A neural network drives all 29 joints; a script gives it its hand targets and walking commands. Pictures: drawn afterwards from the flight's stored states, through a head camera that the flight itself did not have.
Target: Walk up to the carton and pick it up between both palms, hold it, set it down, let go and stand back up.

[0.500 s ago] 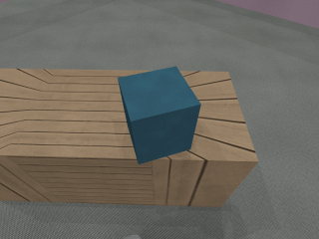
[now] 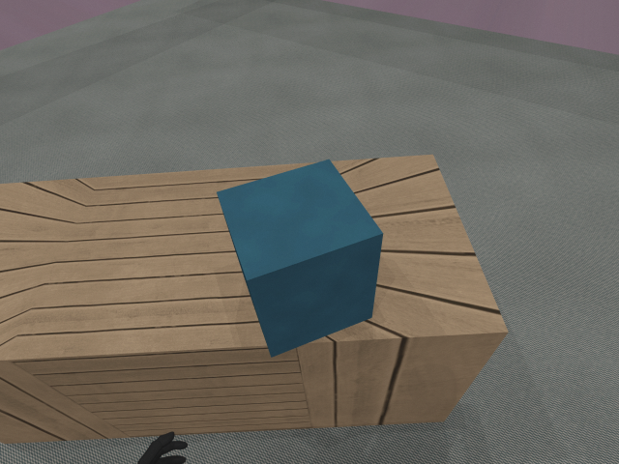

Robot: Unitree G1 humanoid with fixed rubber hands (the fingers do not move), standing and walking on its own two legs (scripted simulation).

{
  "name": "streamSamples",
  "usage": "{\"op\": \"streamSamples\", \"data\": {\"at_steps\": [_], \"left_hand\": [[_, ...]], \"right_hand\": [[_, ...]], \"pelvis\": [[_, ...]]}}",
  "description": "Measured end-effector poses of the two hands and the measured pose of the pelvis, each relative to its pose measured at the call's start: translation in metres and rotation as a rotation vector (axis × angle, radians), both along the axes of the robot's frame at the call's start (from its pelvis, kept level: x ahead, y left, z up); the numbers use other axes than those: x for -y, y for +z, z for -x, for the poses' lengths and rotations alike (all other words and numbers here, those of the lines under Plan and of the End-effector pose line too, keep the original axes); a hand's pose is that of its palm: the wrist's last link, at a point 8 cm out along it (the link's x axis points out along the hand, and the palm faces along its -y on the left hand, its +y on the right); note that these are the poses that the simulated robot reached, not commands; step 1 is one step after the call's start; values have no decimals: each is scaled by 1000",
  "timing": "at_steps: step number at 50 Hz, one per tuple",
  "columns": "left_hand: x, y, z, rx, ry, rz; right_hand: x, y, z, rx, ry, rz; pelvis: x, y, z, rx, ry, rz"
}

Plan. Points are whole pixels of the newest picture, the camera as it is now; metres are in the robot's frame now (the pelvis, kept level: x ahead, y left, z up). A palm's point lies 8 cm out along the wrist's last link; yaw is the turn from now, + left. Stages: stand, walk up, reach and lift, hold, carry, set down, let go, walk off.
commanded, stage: walk up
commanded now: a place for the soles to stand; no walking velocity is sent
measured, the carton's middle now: (299, 259) +0.48 +0.05 -0.07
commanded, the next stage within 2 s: none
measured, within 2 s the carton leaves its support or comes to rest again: neither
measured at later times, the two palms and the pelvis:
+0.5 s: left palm out of the picture +0.06 +0.27 -0.10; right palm out of the picture +0.06 -0.26 -0.11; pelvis +0.01 +0.01 +0.01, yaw +0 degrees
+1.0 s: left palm out of the picture +0.16 +0.33 -0.12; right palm out of the picture +0.11 -0.19 -0.11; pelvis +0.07 +0.07 -0.01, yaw +1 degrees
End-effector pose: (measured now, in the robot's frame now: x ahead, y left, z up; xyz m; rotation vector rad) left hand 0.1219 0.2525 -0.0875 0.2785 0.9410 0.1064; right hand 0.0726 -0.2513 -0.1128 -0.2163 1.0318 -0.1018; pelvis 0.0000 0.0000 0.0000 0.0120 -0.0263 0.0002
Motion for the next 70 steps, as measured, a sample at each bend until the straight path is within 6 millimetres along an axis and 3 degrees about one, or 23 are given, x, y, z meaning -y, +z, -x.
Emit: {"op": "streamSamples", "data": {"at_steps": [10,22,27,32,36,43,50,56,62,70], "left_hand": [[4,-12,20,-68,12,26],[-4,-13,50,-130,35,-5],[-30,-8,69,-164,77,-62],[-66,-13,84,-229,129,-75],[-93,-34,70,-250,134,-51],[-90,-35,13,-209,49,-3],[-75,-28,-38,-139,16,-5],[-63,-14,-69,-59,31,-4],[-60,-4,-85,-13,39,-3],[-61,-7,-71,-31,63,5]], "right_hand": [[13,11,1,-1,-4,40],[11,6,8,-36,6,33],[3,7,10,-88,21,45],[-19,5,-4,-92,25,54],[-43,0,-15,-50,-3,78],[-68,11,-21,-65,-54,85],[-57,4,-37,-87,-52,79],[-45,-2,-69,-48,-22,57],[-42,6,-100,17,33,55],[-35,15,-117,55,69,74]], "pelvis": [[2,3,0,-5,-5,2],[0,4,-3,-10,-6,9],[-13,6,-11,-10,-6,-7],[-40,3,-22,-1,3,16],[-63,-11,-36,7,2,4],[-75,-3,-57,-1,-2,20],[-69,-6,-75,-4,15,13],[-57,-6,-84,-5,37,19],[-50,-3,-88,-11,48,7],[-45,-3,-84,-5,66,8]]}}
